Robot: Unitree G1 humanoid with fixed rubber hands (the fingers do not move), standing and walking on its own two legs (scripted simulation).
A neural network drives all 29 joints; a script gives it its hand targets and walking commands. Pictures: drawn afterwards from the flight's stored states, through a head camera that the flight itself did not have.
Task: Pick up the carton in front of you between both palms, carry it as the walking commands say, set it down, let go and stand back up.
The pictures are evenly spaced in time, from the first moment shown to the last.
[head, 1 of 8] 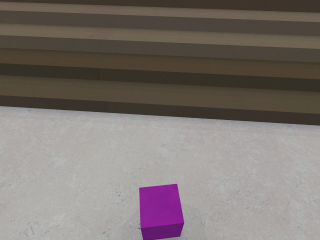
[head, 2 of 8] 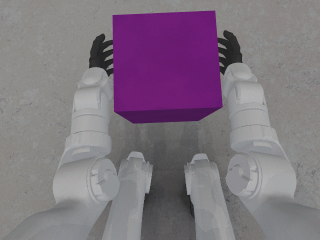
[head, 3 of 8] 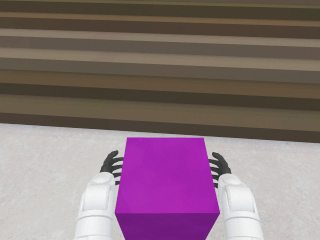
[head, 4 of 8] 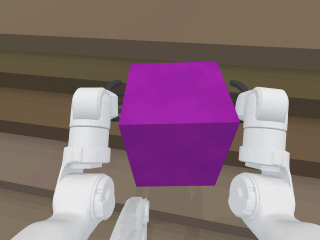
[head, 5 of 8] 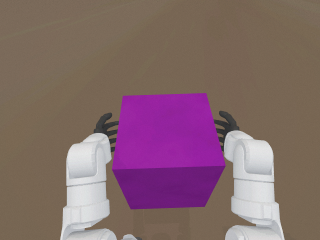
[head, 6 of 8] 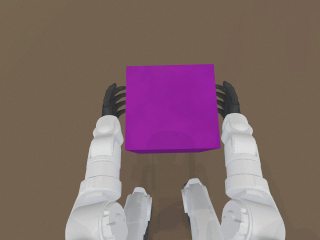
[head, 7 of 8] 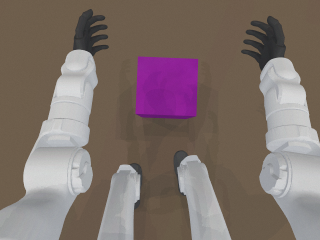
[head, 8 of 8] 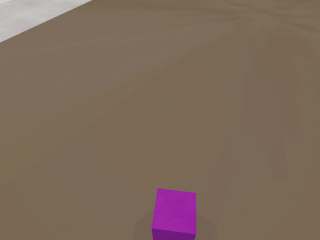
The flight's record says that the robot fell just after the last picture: no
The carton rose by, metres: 1.74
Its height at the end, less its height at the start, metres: +0.98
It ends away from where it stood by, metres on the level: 4.05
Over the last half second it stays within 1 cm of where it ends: yes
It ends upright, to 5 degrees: yes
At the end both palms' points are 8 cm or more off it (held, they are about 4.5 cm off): yes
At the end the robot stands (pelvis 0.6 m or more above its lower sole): yes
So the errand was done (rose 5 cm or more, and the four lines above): yes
